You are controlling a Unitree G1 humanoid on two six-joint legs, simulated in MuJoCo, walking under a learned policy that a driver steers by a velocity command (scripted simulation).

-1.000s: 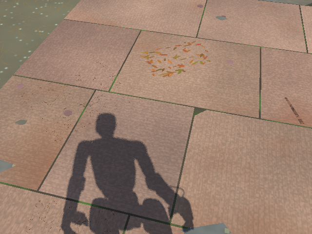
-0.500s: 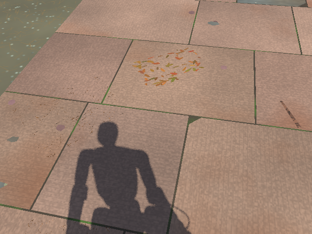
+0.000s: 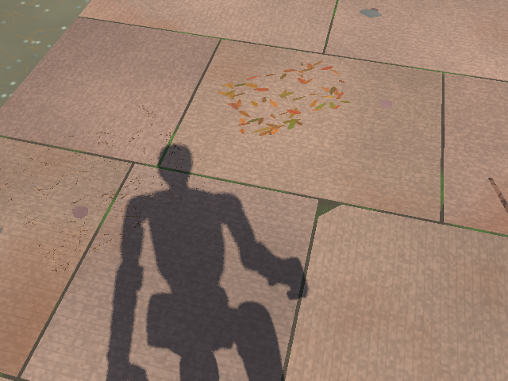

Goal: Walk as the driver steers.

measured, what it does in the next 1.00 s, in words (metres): walks ahead: right foot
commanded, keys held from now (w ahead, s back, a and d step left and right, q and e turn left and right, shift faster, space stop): w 1.00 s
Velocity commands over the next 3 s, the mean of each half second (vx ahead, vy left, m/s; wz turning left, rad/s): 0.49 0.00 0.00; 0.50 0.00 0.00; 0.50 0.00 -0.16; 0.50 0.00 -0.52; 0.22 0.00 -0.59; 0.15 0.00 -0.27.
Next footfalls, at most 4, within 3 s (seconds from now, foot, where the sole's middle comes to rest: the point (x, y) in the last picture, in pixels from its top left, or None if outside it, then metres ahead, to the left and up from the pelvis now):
0.50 right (314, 378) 0.46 -0.10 -0.75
1.06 left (246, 268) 0.76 0.08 -0.75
1.64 right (304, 194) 1.03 -0.09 -0.75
2.16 left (290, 117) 1.38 -0.05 -0.75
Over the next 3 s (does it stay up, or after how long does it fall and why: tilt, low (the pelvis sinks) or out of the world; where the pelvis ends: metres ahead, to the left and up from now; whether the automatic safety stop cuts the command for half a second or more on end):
stays up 1.25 -0.13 0.03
